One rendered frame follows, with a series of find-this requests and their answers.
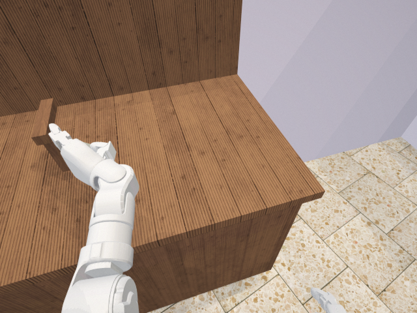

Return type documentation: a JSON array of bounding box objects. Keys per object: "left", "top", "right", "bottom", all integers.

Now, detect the left robot hand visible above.
[{"left": 49, "top": 123, "right": 116, "bottom": 186}]

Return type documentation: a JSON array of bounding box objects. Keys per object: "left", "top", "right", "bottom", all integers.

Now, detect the right robot hand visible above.
[{"left": 311, "top": 288, "right": 347, "bottom": 313}]

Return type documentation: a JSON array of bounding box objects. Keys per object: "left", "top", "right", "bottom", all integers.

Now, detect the robot left upper arm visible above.
[{"left": 63, "top": 274, "right": 139, "bottom": 313}]

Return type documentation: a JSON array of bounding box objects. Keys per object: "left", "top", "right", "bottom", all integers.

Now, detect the left robot forearm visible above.
[{"left": 61, "top": 159, "right": 139, "bottom": 313}]

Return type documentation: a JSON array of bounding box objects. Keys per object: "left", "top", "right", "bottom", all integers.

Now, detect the counter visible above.
[{"left": 0, "top": 0, "right": 325, "bottom": 313}]

